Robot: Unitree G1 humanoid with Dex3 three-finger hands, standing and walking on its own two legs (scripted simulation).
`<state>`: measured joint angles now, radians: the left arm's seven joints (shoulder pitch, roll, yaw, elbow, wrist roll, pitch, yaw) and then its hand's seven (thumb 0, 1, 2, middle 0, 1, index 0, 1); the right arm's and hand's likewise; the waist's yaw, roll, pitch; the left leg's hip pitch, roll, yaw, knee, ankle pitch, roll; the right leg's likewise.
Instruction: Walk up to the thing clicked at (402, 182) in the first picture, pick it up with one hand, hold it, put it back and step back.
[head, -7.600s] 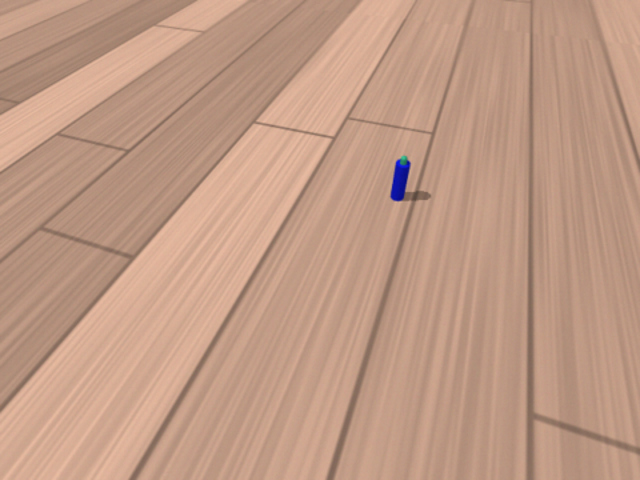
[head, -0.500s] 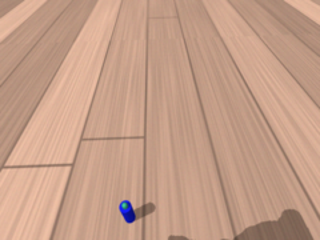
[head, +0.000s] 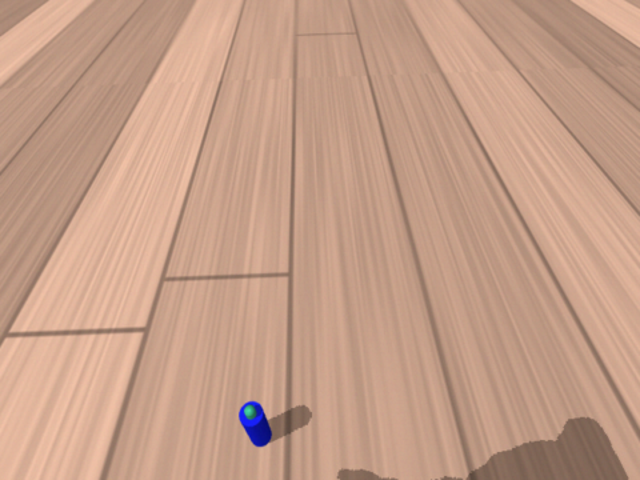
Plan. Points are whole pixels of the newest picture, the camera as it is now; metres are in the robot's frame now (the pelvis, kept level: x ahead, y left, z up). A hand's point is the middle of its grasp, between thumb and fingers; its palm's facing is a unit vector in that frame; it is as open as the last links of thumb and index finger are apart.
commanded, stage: stand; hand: left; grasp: from the side
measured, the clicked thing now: (255, 423) +0.39 +0.21 -0.67
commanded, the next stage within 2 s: go down in 0.18 s
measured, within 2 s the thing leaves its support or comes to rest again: neither
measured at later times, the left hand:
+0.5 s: hand out of the picture +0.14 +0.25 -0.16, palm faces +0.04 -0.94 -0.33, open 10.4 cm
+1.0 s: hand out of the picture +0.13 +0.28 -0.19, palm faces +0.06 -0.94 -0.33, open 17.1 cm
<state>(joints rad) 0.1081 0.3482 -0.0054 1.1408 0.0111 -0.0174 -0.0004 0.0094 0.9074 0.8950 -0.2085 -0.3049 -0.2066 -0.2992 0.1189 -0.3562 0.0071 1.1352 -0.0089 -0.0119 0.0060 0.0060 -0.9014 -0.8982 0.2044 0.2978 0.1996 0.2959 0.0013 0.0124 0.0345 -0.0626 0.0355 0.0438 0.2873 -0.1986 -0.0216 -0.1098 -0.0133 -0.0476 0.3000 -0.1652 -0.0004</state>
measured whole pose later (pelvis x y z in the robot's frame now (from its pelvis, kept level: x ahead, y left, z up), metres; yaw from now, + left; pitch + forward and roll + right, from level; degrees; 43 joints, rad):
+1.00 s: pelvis -0.01 +0.02 -0.07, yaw +1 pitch +14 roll -2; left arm 0.23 0.33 0.19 0.51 0.05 0.18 -0.06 0.00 -0.46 0.03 -0.10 -0.07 -0.09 -0.07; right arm 0.22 -0.25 -0.02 0.60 0.02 -0.13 -0.05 0.01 -0.88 -0.89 0.20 0.30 0.20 0.30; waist -0.02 0.00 -0.10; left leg -0.73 0.04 0.01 0.99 -0.51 0.00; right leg -0.74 -0.04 -0.06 0.94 -0.44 0.02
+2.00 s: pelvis -0.09 +0.01 -0.29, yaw -1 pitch +33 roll -4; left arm -0.38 0.66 0.63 0.94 -0.13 -0.37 -0.54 -0.01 -0.56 0.05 -0.08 -0.10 -0.07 -0.09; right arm 0.13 -0.32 0.04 0.66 -0.01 -0.20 -0.04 0.01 -0.90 -0.90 0.21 0.30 0.20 0.30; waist -0.06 -0.01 -0.16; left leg -1.78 0.03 -0.06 1.89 -0.70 0.00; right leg -1.78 -0.06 -0.08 1.81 -0.62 -0.01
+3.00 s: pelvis -0.11 +0.02 -0.38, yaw -2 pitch +33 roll -6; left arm -0.62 0.86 0.76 1.09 -0.15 -0.37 -0.70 -0.01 -0.55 0.05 -0.06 -0.06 -0.05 -0.06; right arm 0.13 -0.37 0.10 0.67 -0.03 -0.19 -0.02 0.01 -0.92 -0.90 0.21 0.30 0.20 0.30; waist -0.11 -0.02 -0.11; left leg -2.08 0.02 -0.08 2.21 -0.71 0.01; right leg -2.06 -0.07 -0.08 2.11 -0.62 0.00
